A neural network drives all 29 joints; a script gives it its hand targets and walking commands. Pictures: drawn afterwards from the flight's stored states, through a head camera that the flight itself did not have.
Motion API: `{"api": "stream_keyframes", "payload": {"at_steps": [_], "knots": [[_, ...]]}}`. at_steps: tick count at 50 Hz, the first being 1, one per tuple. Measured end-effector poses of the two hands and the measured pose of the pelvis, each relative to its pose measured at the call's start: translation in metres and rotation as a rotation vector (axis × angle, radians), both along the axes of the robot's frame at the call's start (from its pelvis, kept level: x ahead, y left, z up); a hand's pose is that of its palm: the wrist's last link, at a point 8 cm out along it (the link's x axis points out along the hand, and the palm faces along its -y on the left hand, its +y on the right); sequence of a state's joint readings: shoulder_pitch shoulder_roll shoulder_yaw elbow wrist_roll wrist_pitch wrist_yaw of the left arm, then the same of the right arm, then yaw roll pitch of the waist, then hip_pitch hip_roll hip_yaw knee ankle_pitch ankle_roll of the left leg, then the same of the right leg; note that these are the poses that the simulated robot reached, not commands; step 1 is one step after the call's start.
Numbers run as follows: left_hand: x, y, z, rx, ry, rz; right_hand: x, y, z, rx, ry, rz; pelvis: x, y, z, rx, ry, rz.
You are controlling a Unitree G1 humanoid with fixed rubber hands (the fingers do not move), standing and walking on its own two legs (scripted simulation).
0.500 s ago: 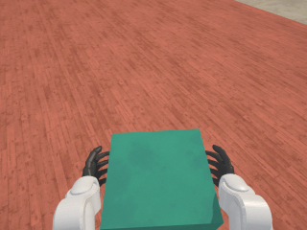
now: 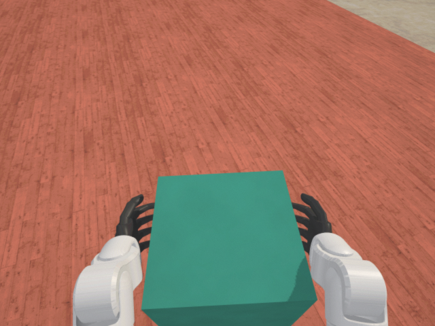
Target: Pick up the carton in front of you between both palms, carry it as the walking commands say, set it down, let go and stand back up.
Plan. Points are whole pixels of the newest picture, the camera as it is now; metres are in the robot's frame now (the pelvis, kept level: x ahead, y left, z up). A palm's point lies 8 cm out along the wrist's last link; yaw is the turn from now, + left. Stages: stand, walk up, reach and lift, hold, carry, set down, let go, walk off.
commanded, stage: carry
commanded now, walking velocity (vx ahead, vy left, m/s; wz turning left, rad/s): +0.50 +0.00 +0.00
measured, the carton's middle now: (224, 260) +0.25 +0.00 +0.01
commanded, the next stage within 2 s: none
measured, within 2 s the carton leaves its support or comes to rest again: neither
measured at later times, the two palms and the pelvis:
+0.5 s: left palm (179, 120) +0.57 +0.10 +0.07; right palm (296, 118) +0.60 -0.20 +0.06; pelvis +0.35 -0.07 +0.00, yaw +4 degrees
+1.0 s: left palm (170, 53) +0.93 +0.16 +0.08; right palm (259, 54) +0.92 -0.14 +0.09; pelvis +0.68 +0.01 +0.00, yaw +0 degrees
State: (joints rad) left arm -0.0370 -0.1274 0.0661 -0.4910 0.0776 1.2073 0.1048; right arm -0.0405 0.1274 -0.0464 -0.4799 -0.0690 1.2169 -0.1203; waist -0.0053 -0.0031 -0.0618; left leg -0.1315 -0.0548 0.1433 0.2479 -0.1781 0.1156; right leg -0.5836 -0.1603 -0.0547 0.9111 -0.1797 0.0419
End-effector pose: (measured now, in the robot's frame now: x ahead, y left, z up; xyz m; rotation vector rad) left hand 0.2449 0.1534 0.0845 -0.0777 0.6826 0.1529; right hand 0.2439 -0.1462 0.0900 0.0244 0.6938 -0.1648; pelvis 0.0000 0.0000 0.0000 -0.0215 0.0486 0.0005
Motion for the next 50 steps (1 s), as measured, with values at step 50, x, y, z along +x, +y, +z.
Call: {"api": "stream_keyframes", "payload": {"at_steps": [50], "knots": [[0.684,0.005,-0.006,-0.014,0.016,-0.023,0.676,0.005,-0.004,-0.012,0.016,-0.023,0.680,0.009,0.001,-0.011,0.019,0.008]]}}
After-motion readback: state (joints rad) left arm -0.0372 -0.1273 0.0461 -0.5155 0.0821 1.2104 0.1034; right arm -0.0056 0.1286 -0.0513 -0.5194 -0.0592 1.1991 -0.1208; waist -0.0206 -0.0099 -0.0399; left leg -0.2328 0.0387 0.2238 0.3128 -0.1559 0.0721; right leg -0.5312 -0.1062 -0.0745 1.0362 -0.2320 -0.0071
